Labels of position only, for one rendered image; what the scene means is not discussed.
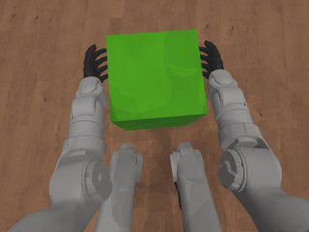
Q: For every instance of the right robot forearm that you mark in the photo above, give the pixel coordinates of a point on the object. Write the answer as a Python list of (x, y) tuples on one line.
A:
[(232, 115)]

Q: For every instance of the left robot upper arm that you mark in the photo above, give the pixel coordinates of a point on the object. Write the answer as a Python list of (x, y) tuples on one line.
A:
[(76, 191)]

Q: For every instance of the left robot forearm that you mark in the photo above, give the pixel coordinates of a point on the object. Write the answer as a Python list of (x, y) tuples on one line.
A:
[(85, 137)]

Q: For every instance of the robot left hand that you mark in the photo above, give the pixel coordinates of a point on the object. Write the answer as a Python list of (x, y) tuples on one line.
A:
[(91, 65)]

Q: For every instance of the robot left shin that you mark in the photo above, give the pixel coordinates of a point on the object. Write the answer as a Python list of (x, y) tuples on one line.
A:
[(115, 155)]

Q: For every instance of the robot left thigh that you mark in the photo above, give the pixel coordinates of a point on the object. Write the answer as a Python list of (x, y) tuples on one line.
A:
[(115, 213)]

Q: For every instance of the robot right hand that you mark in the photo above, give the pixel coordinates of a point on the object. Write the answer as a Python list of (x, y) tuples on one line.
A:
[(213, 59)]

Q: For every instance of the right robot upper arm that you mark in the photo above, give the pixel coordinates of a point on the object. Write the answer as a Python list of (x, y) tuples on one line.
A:
[(254, 176)]

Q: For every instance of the carton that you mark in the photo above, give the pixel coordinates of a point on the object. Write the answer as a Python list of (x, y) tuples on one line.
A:
[(155, 79)]

